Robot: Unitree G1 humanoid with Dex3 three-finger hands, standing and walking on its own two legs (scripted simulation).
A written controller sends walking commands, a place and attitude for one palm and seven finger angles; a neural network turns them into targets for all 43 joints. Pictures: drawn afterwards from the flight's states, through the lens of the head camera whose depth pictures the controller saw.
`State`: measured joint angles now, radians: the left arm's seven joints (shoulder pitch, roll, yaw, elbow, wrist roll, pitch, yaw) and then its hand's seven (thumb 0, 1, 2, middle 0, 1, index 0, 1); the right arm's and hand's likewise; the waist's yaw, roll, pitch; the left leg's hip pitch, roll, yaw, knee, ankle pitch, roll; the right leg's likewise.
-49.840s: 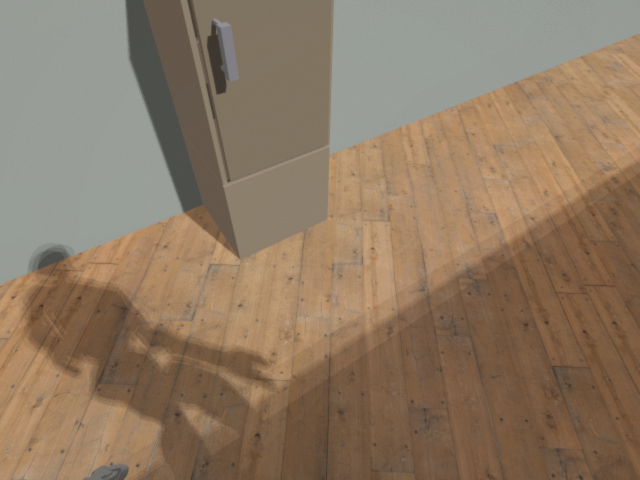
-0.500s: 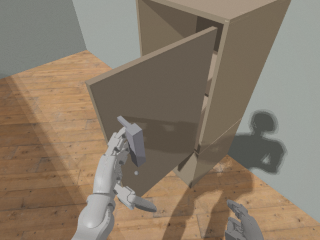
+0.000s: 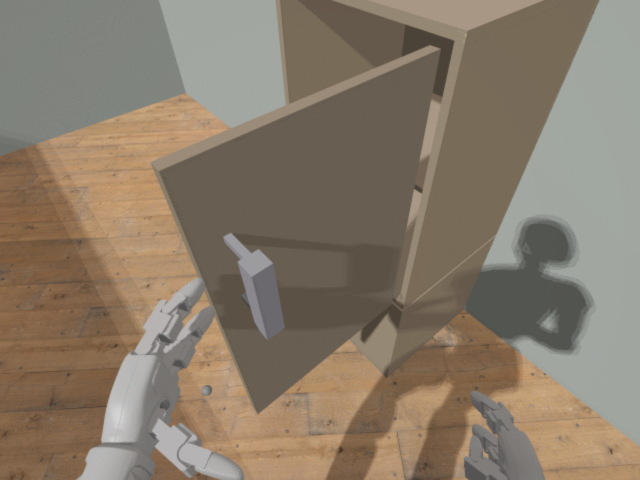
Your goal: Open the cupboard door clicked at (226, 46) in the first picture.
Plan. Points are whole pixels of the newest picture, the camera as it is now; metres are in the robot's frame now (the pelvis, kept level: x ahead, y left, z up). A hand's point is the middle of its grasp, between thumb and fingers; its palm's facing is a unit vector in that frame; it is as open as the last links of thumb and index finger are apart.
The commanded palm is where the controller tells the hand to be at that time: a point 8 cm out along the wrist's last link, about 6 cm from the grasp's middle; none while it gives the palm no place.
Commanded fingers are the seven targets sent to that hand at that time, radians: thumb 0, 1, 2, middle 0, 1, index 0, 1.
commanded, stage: slide the hand sideways off the handle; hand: left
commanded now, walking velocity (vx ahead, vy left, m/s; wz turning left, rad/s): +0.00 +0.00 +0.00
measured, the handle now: (252, 285) +0.32 +0.11 +0.11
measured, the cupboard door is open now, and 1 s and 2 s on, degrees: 91 91 91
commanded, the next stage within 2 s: draw the hand back to the body in 0.20 s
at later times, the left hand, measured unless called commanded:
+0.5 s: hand (166, 394) +0.18 +0.17 +0.11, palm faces -0.03 -1.00 -0.06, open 16.3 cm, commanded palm +0.15 +0.23 +0.12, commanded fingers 0.00 -0.50 0.30 -0.15 -0.30 -0.15 -0.30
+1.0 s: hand (82, 377) +0.18 +0.24 +0.14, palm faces +0.24 -0.93 -0.29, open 14.9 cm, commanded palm +0.14 +0.28 +0.16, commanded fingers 0.00 0.06 0.54 -0.17 -0.30 -0.17 -0.30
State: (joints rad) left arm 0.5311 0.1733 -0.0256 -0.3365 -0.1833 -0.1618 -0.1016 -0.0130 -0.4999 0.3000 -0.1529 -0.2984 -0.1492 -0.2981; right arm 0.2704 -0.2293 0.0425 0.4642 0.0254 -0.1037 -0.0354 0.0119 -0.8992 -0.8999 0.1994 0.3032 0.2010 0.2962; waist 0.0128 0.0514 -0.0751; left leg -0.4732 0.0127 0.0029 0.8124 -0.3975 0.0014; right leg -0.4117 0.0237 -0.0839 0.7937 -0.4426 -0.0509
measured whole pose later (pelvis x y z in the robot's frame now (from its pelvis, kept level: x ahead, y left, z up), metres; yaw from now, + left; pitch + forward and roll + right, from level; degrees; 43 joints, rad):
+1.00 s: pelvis +0.00 +0.03 +0.02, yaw +0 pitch -2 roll -2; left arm 0.56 0.29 0.15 -0.45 -0.09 -0.04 0.07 -0.01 -0.25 0.41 -0.16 -0.30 -0.16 -0.30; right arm 0.24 -0.22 0.07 0.54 0.02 -0.15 -0.10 0.01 -0.90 -0.90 0.20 0.30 0.20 0.30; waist 0.05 0.05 -0.02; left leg -0.28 0.00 0.02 0.63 -0.32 0.04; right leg -0.20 0.02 -0.07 0.56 -0.33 -0.01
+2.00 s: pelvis +0.01 +0.01 +0.04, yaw -1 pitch -5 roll -1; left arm 0.46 0.33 0.32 -0.36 -0.08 -0.09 0.12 0.01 0.89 0.90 -0.21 -0.30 -0.21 -0.30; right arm 0.19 -0.22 0.02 0.65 0.00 -0.08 -0.07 0.01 -0.90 -0.90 0.20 0.30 0.20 0.30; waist 0.06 0.07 0.03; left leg -0.09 0.01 0.03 0.41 -0.23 0.02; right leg -0.03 0.03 -0.04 0.36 -0.24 -0.03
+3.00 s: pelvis -0.13 +0.06 +0.02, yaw -1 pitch -2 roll -4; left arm 0.51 0.44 0.47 -0.56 -0.03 -0.22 0.17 0.01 0.89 0.90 -0.22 -0.30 -0.21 -0.30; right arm 0.20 -0.18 -0.01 0.62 -0.01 -0.10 -0.07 0.01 -0.90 -0.90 0.20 0.30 0.20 0.30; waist -0.01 0.01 0.08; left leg -0.43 0.01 0.02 0.60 -0.14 0.08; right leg -0.46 0.08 0.03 1.04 -0.44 0.01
